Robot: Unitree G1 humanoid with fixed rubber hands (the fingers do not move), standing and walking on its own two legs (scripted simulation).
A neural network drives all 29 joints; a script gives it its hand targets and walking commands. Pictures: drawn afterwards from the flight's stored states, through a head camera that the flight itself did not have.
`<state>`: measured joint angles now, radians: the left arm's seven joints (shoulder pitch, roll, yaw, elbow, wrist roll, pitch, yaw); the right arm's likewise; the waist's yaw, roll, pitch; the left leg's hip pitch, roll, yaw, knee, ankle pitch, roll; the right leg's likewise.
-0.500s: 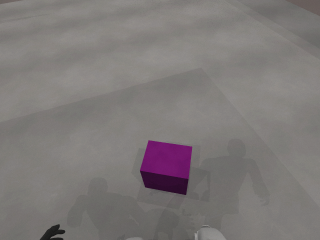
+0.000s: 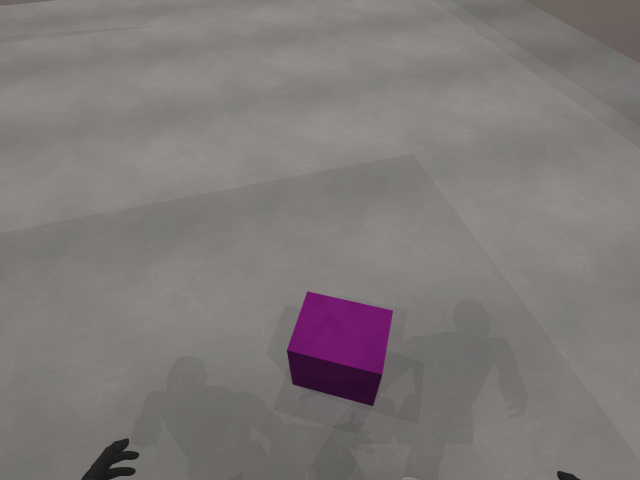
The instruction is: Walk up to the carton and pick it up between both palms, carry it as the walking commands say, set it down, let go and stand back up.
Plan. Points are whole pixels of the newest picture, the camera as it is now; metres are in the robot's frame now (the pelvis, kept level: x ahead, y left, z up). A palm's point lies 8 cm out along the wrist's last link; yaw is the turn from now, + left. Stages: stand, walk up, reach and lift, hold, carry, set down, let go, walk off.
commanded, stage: walk up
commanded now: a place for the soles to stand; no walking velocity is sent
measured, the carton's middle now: (340, 349) +0.58 -0.03 -0.63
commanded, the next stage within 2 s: none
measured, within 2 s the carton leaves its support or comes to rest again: neither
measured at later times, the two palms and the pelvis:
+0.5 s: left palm out of the picture +0.08 +0.31 -0.08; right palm out of the picture +0.12 -0.30 -0.10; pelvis +0.01 +0.00 +0.02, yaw +1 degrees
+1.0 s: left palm out of the picture +0.15 +0.43 -0.06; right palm out of the picture +0.13 -0.25 -0.09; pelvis +0.10 +0.08 +0.01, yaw -1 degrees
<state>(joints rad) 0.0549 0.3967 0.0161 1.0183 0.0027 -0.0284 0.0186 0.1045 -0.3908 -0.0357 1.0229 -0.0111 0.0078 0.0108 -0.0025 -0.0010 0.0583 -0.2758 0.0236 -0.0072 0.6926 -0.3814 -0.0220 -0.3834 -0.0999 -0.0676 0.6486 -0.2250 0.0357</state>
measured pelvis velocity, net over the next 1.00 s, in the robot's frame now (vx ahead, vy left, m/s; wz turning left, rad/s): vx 0.10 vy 0.08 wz -0.01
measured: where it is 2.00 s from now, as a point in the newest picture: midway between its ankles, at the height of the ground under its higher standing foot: outside the picture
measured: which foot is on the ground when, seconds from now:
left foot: down 0.00-0.50, up 0.52-0.72, down 0.74-1.00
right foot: down 0.00-0.74, up 0.76-1.00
